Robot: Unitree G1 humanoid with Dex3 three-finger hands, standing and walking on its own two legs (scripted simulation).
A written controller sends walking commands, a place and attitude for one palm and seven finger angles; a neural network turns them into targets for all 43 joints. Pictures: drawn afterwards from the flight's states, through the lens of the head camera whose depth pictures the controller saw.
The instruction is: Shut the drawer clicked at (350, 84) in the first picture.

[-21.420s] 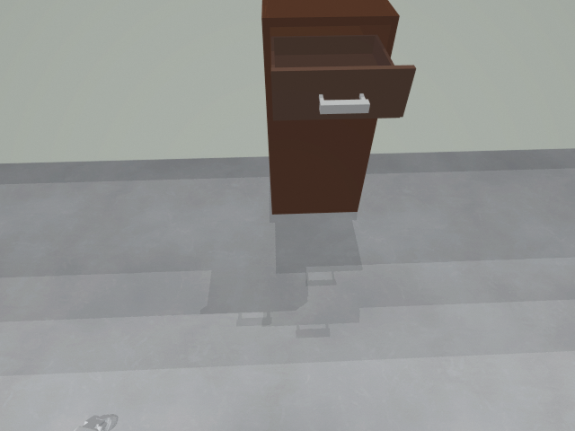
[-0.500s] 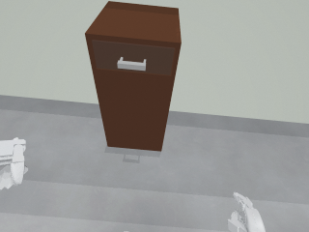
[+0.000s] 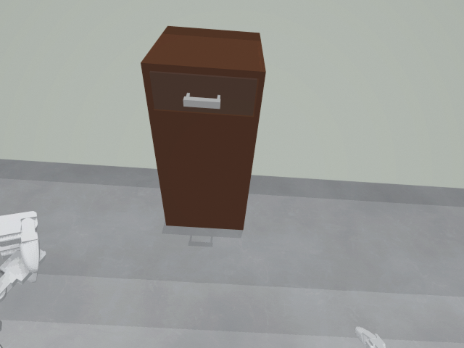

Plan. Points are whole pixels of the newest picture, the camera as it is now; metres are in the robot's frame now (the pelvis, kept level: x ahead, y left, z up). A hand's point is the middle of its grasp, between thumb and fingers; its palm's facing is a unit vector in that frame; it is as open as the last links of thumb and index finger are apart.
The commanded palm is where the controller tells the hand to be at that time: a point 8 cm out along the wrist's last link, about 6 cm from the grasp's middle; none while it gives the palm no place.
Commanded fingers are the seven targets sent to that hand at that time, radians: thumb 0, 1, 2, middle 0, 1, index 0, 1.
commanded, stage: stop stepping back and stand still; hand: left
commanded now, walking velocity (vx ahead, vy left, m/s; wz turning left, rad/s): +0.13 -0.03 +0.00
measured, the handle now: (202, 99) +0.90 +0.14 +0.01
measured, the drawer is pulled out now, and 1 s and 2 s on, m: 0.00 0.00 0.00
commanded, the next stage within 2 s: let the arm hang, fingers relaxed in 0.34 s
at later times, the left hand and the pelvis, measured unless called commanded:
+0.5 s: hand (55, 283) +0.18 +0.26 +0.10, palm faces +0.33 -0.82 -0.46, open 3.2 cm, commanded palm none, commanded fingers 0.00 0.90 0.90 -1.24 -1.43 -1.24 -1.43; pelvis -0.01 +0.01 -0.01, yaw +2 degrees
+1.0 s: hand out of the picture -0.05 +0.22 -0.16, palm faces +0.07 -0.97 -0.25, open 5.1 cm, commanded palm none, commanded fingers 0.00 0.90 0.90 -0.24 -0.34 -0.24 -0.34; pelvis -0.02 +0.02 +0.01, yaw +3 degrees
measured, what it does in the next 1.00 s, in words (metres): stands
